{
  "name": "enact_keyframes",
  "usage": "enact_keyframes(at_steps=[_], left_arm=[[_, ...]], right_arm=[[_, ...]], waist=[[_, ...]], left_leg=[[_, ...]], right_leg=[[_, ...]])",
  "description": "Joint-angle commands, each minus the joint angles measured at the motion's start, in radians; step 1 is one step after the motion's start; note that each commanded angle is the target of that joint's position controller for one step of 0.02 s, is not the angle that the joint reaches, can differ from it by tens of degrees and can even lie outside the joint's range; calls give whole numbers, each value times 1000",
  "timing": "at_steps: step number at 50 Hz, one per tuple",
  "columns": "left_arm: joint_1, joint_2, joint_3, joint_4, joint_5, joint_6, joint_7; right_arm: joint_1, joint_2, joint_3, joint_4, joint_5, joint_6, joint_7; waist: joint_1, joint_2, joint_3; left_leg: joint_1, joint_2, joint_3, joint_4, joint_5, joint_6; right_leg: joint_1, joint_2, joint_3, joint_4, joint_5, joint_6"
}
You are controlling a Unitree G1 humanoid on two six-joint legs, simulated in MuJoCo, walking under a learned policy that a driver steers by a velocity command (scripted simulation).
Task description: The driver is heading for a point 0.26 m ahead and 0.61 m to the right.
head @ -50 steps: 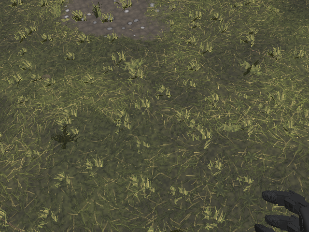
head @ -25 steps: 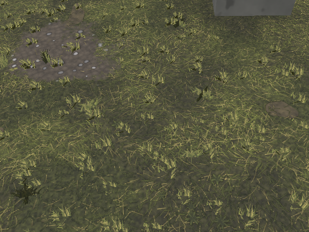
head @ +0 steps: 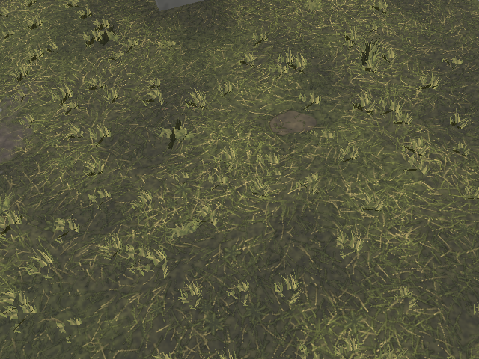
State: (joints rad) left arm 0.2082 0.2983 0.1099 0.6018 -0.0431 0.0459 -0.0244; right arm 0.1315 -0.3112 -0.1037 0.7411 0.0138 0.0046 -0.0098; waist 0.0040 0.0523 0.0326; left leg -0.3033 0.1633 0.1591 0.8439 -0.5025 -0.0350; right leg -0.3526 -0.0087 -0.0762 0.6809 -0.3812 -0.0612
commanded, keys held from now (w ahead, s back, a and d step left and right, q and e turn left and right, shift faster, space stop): w+e+shift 1.00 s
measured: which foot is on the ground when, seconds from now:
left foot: up 0.00-0.42, down 0.44-0.88, up 0.90-1.00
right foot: down 0.00-0.44, up 0.46-0.88, down 0.90-1.00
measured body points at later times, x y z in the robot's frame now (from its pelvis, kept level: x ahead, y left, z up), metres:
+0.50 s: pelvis +0.28 -0.04 +0.00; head +0.31 -0.06 +0.45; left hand +0.43 +0.22 -0.11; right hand +0.36 -0.37 -0.07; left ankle +0.39 +0.04 -0.72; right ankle +0.04 -0.07 -0.65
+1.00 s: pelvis +0.62 -0.32 -0.01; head +0.65 -0.34 +0.43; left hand +0.91 -0.25 -0.14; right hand +0.45 -0.52 -0.13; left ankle +0.64 -0.08 -0.58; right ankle +0.64 -0.35 -0.72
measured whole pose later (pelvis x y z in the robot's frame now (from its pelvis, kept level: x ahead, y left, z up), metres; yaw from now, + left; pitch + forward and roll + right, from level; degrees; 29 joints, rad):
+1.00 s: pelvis +0.62 -0.32 -0.01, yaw -57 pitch +0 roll -1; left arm 0.25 0.33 0.06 0.78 0.02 0.00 -0.02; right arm 0.30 -0.23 -0.01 0.75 -0.04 -0.07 0.00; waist -0.03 -0.03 0.08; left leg -0.28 0.08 -0.03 1.42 -0.37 -0.03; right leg -0.39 0.21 -0.06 0.69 -0.28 -0.21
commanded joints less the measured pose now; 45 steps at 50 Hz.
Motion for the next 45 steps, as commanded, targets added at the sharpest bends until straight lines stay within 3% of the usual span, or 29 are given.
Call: enact_keyframes(at_steps=[1,2,3,4,5,6,7,9,11,16,18,20,21,22,23,24,25,26,28,30,32,35,38,40,41,42,43,44,45], left_arm=[[261,210,50,-5,25,-100,-4],[217,171,28,-8,20,-115,2],[174,148,15,-19,11,-115,9],[141,140,8,-23,11,-111,18],[136,132,2,-30,21,-109,30],[133,183,13,5,81,-92,21],[154,173,12,15,76,-89,14],[214,152,3,42,59,-90,3],[257,153,3,57,56,-92,3],[287,176,10,83,55,-100,19],[252,187,11,84,53,-106,26],[172,208,13,77,57,-113,24],[131,214,13,75,59,-119,16],[108,166,-2,65,59,-130,6],[170,13,-38,6,17,-136,6],[143,57,-51,31,30,-124,18],[88,106,-39,47,55,-114,12],[57,119,-36,57,72,-104,-5],[13,87,-43,49,88,-83,-39],[-45,49,-59,25,82,-61,-58],[-100,32,-69,-1,82,-51,-67],[-221,36,-81,-56,76,-50,-75],[-329,16,-101,-85,77,-53,-94],[-311,29,-98,-62,75,-57,-86],[-241,52,-89,-38,71,-58,-77],[-81,91,-68,19,48,-56,-67],[90,119,-51,60,63,-65,-53],[275,171,-16,122,61,-70,-26],[225,227,11,145,50,-63,6]], right_arm=[[-286,-93,-7,-202,36,-93,20],[-253,-115,-15,-191,33,-118,28],[-188,-114,-18,-153,8,-130,28],[-165,-115,-23,-140,-11,-137,28],[-161,-116,-27,-129,-12,-137,33],[-81,-53,11,-77,-121,-65,60],[-68,-40,12,-75,-114,-31,64],[-122,-49,18,-99,-76,-3,62],[-187,-60,20,-120,-59,-2,60],[-322,-66,28,-175,-43,-22,61],[-291,-79,26,-184,-36,-30,57],[-114,-111,14,-153,-31,-44,39],[105,-156,-7,-97,-32,-53,18],[340,-242,-32,-63,-50,-59,-9],[399,-352,-47,-62,-85,-62,-16],[229,-261,-30,-94,-79,-58,-10],[150,-163,-6,-111,-74,-55,-10],[146,-114,6,-92,-72,-54,-8],[192,-69,25,-40,-68,-65,-9],[239,-38,35,4,-49,-85,6],[267,-30,39,32,-40,-101,14],[250,-38,44,52,-46,-121,15],[303,-78,40,84,-49,-125,4],[340,-126,33,93,-43,-115,-6],[339,-165,24,88,-40,-104,-15],[315,-189,19,69,-40,-92,-24],[270,-240,8,46,-38,-81,-23],[227,-228,7,32,-47,-68,-13],[239,-101,30,31,-62,-63,11]], waist=[[140,-231,-12],[89,-215,6],[43,-144,7],[19,-139,13],[11,-148,8],[7,-180,9],[6,-161,9],[33,-151,33],[65,-160,49],[121,-179,78],[93,-196,75],[-11,-210,16],[-124,-143,-97],[-231,-3,-264],[-164,379,-393],[-98,288,-271],[-78,129,-162],[-68,18,-106],[-50,56,-22],[-44,62,30],[-33,30,47],[-4,28,113],[-14,-13,164],[9,4,104],[56,42,45],[128,53,-100],[214,88,-127],[290,65,-188],[186,-131,-125]], left_leg=[[-776,-122,-256,462,-45,58],[-736,-106,-269,410,48,82],[-662,-84,-270,343,132,78],[-589,-80,-264,250,214,64],[-526,-91,-253,196,282,47],[-436,-97,-166,192,336,9],[-398,-111,-145,179,354,-15],[-413,-111,-139,113,370,-52],[-441,-112,-153,30,407,-74],[-404,-133,-179,-192,413,-58],[-290,-135,-193,-256,385,-32],[8,-176,-165,-297,283,-3],[296,-184,-154,-298,257,18],[591,-35,-295,-313,3,42],[782,263,-858,-563,-516,107],[594,285,-1038,-660,-532,119],[468,257,-871,-623,-408,120],[381,215,-689,-603,-234,125],[286,142,-450,-632,-14,107],[272,130,-321,-654,150,92],[282,123,-193,-664,313,78],[221,85,-8,-708,554,65],[228,57,126,-727,868,38],[306,55,160,-632,1375,34],[347,74,155,-532,1551,32],[361,77,154,-326,1764,39],[269,124,120,-88,1746,49],[113,111,101,206,1438,58],[-156,-64,80,558,264,47]], right_leg=[[485,-373,925,-569,-607,-339],[437,-347,849,-553,-528,-298],[383,-300,744,-524,-411,-254],[324,-254,654,-520,-316,-223],[294,-215,595,-526,-253,-204],[210,-112,465,-542,-129,-156],[169,-80,431,-534,-95,-158],[152,-79,453,-547,-86,-177],[184,-97,494,-554,-77,-187],[263,-114,561,-518,-23,-197],[257,-129,592,-496,70,-183],[170,-120,580,-388,399,-145],[81,-51,522,-148,565,-112],[-67,59,406,214,501,-83],[-359,195,296,544,-167,-48],[-437,106,256,672,-66,-64],[-428,43,223,679,37,-67],[-402,-9,199,643,94,-62],[-394,-59,183,608,128,-46],[-451,-82,166,614,162,-44],[-511,-83,150,631,223,-44],[-493,-75,82,476,313,-44],[-376,-40,-66,218,335,-86],[-223,56,-156,136,325,-123],[-135,90,-159,119,291,-136],[59,147,-146,156,266,-152],[220,147,-86,103,196,-187],[485,132,11,-10,185,-219],[590,12,194,-16,114,-232]])
Keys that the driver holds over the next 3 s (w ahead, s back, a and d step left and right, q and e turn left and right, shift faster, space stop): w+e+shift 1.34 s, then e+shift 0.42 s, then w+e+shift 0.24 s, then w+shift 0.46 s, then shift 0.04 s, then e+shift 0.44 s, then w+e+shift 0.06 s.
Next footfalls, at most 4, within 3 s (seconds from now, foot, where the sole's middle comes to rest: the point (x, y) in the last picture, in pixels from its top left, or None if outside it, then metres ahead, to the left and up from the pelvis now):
0.44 left None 0.43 0.03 -0.76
0.90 right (400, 281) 0.67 -0.38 -0.76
1.28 left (463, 178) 1.03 -0.66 -0.76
1.66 right None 0.88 -1.01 -0.76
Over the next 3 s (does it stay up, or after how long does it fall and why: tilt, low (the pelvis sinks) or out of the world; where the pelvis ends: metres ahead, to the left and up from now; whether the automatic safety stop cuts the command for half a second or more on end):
stays up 0.66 -1.49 0.00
